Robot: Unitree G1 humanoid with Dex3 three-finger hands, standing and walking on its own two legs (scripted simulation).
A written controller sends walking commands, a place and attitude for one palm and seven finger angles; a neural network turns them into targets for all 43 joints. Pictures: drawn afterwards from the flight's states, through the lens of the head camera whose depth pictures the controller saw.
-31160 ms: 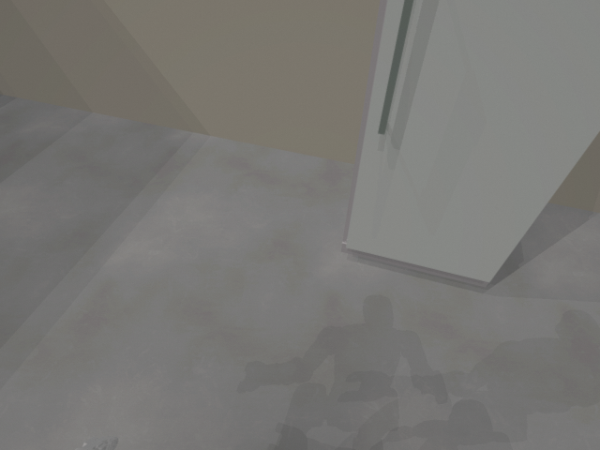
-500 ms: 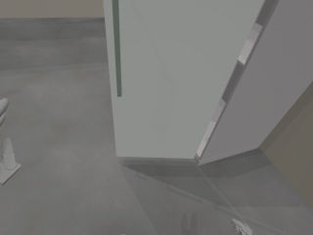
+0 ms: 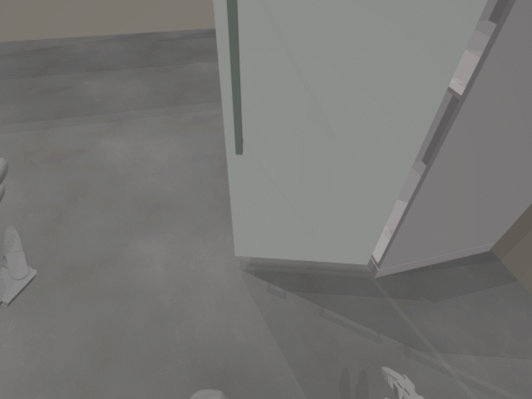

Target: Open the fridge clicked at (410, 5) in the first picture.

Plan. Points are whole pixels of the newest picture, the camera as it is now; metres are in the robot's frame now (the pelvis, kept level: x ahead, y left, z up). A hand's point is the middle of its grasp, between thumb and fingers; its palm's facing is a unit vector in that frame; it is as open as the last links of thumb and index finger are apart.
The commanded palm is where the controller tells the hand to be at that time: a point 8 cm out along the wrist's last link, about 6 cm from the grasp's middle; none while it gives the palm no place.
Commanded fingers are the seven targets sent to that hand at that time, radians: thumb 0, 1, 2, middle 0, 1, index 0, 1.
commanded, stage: stop stepping back and stand still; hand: left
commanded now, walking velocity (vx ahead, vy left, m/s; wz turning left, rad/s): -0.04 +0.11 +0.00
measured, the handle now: (236, 67) +0.76 +0.14 +0.15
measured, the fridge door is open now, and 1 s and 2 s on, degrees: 72 72 72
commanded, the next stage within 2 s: let the arm hang, fingers relaxed in 0.46 s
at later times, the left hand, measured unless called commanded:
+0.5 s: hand (38, 252) +0.22 +0.28 +0.17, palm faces +0.41 -0.78 -0.47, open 7.4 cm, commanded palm +0.16 +0.32 +0.19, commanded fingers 0.00 0.90 0.90 -0.20 -0.30 -0.20 -0.30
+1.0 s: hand out of the picture -0.02 +0.22 -0.17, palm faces +0.05 -0.98 -0.18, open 7.1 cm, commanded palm none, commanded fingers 0.00 0.90 0.90 -0.20 -0.30 -0.20 -0.30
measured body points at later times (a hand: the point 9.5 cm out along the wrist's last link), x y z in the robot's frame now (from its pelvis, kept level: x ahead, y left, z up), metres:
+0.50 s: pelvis +0.02 +0.02 +0.01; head +0.03 +0.03 +0.46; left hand +0.19 +0.32 +0.20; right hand +0.20 -0.21 -0.06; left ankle +0.06 +0.14 -0.73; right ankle +0.01 -0.07 -0.73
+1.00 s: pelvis +0.00 +0.03 +0.01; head +0.03 +0.05 +0.46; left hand -0.02 +0.27 -0.15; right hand +0.00 -0.21 -0.14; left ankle +0.05 +0.14 -0.73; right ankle +0.01 -0.07 -0.73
